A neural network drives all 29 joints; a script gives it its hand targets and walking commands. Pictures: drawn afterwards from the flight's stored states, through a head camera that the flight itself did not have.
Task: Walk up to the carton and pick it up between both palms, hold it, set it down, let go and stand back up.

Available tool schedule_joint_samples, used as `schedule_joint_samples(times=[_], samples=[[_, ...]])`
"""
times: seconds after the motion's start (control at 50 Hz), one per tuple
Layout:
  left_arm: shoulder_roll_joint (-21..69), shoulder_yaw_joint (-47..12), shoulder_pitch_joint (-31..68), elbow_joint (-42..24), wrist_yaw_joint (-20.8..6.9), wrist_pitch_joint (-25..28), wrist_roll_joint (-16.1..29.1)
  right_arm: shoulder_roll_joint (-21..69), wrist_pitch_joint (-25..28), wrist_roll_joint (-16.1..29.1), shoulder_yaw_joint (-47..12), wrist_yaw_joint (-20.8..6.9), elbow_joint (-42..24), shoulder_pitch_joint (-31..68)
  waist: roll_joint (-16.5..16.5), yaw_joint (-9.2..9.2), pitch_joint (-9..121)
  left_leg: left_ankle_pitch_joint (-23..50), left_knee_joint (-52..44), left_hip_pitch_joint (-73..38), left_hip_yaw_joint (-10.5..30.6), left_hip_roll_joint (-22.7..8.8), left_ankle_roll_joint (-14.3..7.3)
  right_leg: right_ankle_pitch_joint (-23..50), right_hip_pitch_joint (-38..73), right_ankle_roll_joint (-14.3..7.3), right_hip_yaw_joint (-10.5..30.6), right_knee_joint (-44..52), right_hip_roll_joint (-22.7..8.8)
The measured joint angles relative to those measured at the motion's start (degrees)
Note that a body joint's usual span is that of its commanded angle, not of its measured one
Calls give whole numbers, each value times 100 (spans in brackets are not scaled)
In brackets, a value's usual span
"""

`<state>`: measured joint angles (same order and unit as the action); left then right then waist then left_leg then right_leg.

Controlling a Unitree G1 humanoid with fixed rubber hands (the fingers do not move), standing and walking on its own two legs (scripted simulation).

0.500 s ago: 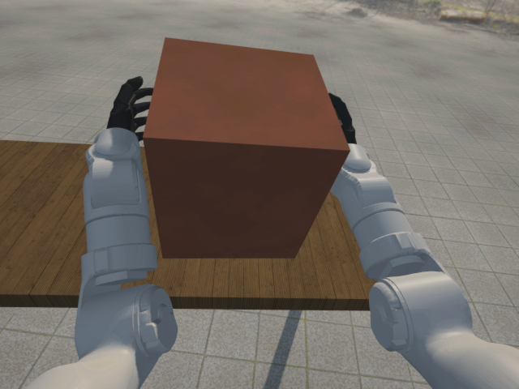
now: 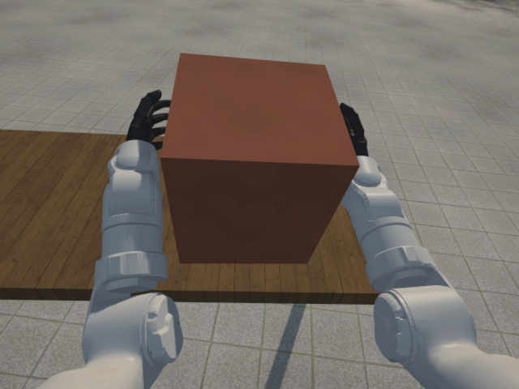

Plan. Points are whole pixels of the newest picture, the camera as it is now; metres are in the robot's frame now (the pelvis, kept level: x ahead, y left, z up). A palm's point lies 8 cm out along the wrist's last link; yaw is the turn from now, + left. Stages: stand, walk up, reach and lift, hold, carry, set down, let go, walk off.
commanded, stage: set down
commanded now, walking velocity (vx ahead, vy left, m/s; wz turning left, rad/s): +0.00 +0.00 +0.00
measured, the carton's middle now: (249, 168) +0.41 +0.01 +0.17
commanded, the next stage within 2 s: none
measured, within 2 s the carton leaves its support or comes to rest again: rests again in 1.76 s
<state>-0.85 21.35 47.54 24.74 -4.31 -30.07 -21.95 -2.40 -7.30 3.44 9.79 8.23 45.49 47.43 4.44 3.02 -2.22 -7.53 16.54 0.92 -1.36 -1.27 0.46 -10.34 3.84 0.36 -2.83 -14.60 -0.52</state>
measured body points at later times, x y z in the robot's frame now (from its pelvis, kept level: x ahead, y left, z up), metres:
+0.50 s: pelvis +0.00 +0.00 +0.00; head -0.02 +0.03 +0.45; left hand +0.41 +0.17 +0.17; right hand +0.41 -0.15 +0.17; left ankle +0.03 +0.12 -0.75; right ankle -0.01 -0.12 -0.75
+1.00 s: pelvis +0.01 +0.00 +0.00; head +0.00 +0.03 +0.45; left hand +0.43 +0.17 +0.13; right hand +0.42 -0.15 +0.13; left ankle +0.03 +0.12 -0.75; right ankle -0.01 -0.12 -0.75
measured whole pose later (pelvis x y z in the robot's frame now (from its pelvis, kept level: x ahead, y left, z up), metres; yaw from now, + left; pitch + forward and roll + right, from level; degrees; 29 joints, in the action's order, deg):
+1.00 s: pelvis +0.01 +0.00 +0.00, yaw +0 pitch -2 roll +0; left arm -1.0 20.8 43.1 37.3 -2.1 -16.7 -17.7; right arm 1.7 1.3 -5.9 17.7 6.9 48.7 42.0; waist 3.7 0.6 -1.1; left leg -7.3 16.7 7.1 -1.6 -1.7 0.8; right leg -9.5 -2.0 0.3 -2.7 -13.7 -0.1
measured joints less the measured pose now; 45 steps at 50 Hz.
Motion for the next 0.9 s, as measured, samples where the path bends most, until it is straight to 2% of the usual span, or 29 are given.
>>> schedule_joint_samples(times=[0.08, 0.2, 0.4, 0.54, 0.72, 0.9], samples=[[11, 38, -193, -87, -58, 4, -5, 38, 23, -40, -51, -4, -16, -32, 41, -19, -73, 8, -20, -8, 19, 0, 7, -3, 17, -3, -20, 20, 2], [-17, -107, -507, -176, 38, 191, 170, 115, 235, -60, -54, -11, -13, -190, 82, -37, -104, -6, 44, 121, 87, -13, 49, 5, -49, -25, -86, 40, 20], [-54, -247, -506, 287, 161, 534, 354, 177, 411, -239, 114, 1, -32, -429, -54, -41, 21, -5, 51, 265, 89, -3, 35, 25, -176, -6, -91, 66, 11], [11, 0, -341, 681, 107, 651, 254, 172, 336, -386, 224, -10, 124, -348, -31, -88, 39, 28, -33, 218, 15, -7, 15, 25, -213, -1, -19, 33, 8], [12, 106, -280, 971, 89, 863, 175, 292, 504, -688, 590, -107, 353, -279, 20, -198, 7, 74, -94, 295, -30, -27, 30, 60, -330, -20, 26, 48, 24], [-3, 19, -442, 1093, 146, 1155, 336, 404, 743, -894, 742, -132, 330, -465, -32, -246, 12, 53, -38, 506, -17, -34, 42, 79, -496, -17, 12, 76, 31]])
